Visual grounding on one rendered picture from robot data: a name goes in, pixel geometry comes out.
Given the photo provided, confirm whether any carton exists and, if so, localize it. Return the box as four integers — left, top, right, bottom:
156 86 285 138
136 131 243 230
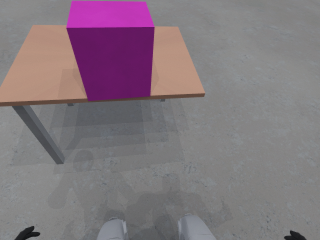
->
66 0 155 101

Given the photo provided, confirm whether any table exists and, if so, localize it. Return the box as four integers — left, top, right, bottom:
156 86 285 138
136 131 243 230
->
0 25 205 165

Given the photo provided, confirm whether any robot right hand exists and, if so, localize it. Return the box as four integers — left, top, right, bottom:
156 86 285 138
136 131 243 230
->
284 230 306 240

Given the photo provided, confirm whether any robot left hand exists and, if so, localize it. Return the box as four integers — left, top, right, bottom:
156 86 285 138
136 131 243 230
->
15 226 40 240

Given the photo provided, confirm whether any robot thigh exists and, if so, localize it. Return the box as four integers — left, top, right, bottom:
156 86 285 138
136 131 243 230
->
177 215 216 240
96 219 129 240

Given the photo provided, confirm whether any left robot thigh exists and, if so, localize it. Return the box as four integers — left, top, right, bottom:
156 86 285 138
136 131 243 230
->
96 219 129 240

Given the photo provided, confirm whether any right robot thigh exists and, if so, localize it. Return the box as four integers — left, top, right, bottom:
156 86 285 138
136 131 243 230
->
177 215 216 240

